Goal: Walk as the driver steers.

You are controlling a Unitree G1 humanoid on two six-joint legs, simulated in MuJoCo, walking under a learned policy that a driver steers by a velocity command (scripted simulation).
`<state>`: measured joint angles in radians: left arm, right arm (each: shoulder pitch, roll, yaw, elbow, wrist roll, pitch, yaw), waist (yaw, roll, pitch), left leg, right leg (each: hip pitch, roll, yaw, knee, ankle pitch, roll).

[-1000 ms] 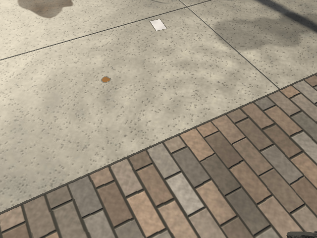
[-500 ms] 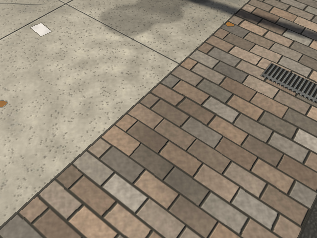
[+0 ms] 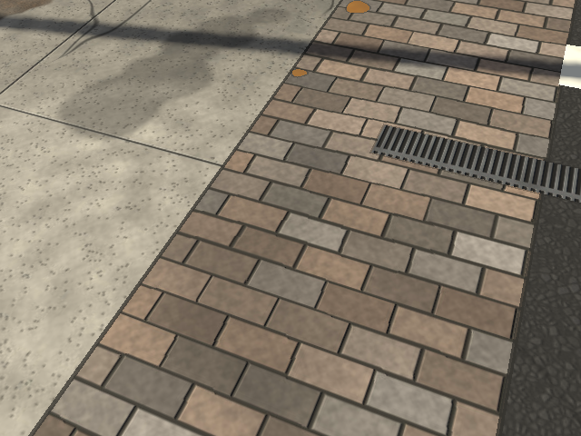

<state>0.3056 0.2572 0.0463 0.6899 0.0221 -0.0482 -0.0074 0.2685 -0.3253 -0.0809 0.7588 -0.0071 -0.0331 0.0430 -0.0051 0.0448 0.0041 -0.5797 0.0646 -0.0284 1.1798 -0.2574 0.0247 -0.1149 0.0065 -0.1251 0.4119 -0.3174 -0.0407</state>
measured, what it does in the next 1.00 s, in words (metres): walks ahead, turning left: left foot, then right foot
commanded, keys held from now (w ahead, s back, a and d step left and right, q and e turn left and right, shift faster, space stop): w+q+shift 0.68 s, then w+shift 0.20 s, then w+e+shift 0.12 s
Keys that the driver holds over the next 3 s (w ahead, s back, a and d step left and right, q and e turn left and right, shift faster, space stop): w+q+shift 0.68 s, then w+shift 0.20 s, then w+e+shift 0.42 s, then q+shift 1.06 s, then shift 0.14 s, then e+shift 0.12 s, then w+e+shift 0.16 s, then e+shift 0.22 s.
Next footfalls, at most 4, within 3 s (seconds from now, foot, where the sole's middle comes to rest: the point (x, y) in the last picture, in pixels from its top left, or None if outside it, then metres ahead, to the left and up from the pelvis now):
0.34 left None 0.36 0.10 -0.78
0.76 right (255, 312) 0.83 0.16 -0.78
1.18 left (103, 278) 0.96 0.60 -0.78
1.56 right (134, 172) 1.39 0.58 -0.78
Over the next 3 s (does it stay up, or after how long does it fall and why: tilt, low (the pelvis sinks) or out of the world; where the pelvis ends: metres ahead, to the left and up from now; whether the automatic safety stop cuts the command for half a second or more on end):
stays up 1.32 0.74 -0.01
